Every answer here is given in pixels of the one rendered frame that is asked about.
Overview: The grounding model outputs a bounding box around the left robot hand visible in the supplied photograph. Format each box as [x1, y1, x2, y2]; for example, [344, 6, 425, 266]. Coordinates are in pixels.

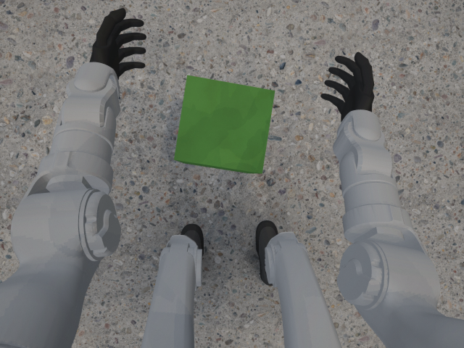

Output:
[90, 8, 146, 80]

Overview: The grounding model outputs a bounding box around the carton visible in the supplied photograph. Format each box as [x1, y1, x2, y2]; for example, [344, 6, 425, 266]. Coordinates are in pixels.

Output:
[174, 75, 275, 173]

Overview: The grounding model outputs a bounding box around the right robot hand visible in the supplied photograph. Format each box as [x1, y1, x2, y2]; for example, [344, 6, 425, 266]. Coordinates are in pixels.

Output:
[320, 52, 374, 121]

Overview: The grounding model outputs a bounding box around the robot left thigh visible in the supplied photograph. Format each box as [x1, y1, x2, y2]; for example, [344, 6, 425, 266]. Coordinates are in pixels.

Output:
[141, 243, 202, 348]

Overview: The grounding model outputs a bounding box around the robot right forearm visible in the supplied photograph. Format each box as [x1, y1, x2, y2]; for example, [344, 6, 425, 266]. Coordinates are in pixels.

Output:
[333, 109, 440, 293]

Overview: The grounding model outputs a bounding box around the robot thigh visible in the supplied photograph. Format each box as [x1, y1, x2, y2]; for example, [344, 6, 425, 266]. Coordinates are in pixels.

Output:
[265, 239, 342, 348]
[141, 243, 202, 348]

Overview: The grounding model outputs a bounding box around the robot left forearm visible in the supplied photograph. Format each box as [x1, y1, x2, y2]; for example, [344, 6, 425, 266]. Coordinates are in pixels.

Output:
[11, 62, 120, 258]

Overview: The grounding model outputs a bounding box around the left robot upper arm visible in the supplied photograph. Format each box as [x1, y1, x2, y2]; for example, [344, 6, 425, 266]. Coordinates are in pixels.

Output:
[0, 188, 121, 348]

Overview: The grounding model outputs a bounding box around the robot right thigh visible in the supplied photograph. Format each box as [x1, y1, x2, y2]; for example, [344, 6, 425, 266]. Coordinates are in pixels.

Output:
[265, 239, 342, 348]

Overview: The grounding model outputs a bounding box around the right robot upper arm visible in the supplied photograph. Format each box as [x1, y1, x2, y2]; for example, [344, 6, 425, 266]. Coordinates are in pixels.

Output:
[336, 239, 464, 348]

